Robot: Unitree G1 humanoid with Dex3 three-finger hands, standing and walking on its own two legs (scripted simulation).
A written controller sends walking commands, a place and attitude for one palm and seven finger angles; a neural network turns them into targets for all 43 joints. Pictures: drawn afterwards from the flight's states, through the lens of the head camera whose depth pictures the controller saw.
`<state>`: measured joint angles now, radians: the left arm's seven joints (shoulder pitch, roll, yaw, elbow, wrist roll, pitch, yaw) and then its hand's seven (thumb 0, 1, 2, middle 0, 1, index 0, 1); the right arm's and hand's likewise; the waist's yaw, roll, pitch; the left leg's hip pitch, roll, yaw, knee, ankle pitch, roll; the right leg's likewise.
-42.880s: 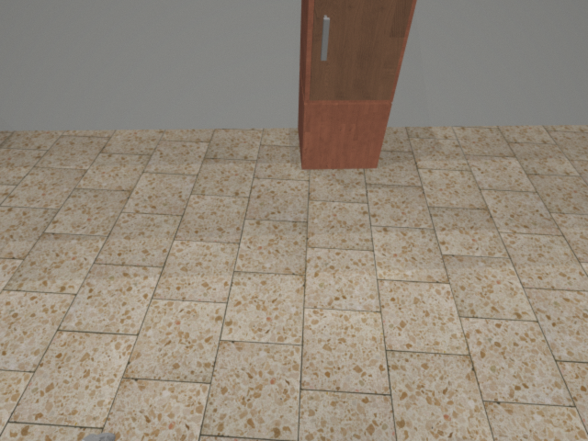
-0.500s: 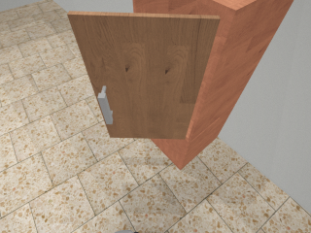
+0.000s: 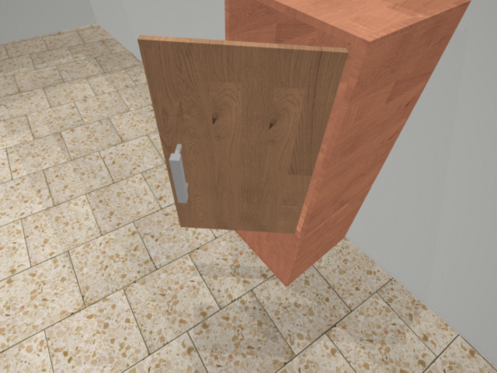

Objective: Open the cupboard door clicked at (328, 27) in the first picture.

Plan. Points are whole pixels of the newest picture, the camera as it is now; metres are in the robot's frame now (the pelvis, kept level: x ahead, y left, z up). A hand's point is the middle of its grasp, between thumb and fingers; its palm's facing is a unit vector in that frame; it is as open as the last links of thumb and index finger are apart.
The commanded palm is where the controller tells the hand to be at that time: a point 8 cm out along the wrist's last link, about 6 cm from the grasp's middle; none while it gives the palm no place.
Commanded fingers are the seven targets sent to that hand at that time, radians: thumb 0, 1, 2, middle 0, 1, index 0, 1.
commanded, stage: look again from close up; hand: left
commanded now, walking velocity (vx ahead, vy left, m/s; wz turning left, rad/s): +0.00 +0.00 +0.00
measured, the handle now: (181, 174) +0.56 +0.20 -0.07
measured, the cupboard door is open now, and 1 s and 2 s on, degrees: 48 48 48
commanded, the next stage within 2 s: raise the hand with hooked fingers in 0.56 s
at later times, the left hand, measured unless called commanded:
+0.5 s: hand out of the picture -0.01 +0.18 -0.18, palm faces +0.04 -0.98 -0.19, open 7.4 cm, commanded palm none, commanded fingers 0.00 0.90 0.90 -0.20 -0.30 -0.20 -0.30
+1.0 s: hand (145, 351) +0.17 +0.18 -0.06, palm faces +0.02 -1.00 -0.04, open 8.2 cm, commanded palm +0.11 +0.25 -0.07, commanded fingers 0.00 0.48 0.72 -0.23 -0.57 -0.23 -0.57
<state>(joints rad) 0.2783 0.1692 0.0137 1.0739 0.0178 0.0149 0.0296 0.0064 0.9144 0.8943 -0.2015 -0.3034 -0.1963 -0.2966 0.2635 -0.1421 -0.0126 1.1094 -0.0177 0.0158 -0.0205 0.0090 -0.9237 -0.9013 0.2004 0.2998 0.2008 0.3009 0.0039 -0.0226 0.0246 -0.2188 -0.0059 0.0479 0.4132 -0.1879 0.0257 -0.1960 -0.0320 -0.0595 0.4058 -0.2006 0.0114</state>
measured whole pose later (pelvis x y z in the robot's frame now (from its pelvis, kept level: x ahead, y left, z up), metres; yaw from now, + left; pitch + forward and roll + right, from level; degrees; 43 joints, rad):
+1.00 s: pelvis -0.03 -0.02 -0.09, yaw +1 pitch +12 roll +0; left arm 0.37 0.21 0.17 0.23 -0.27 -0.60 -0.33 0.01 0.70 0.81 -0.21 -0.44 -0.21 -0.43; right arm 0.16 -0.25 -0.05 0.55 0.02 -0.28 0.01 0.01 -0.91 -0.90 0.20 0.30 0.20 0.30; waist -0.01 -0.03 -0.16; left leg -0.88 0.01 0.02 1.13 -0.46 0.01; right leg -0.86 -0.01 -0.04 1.14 -0.49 -0.02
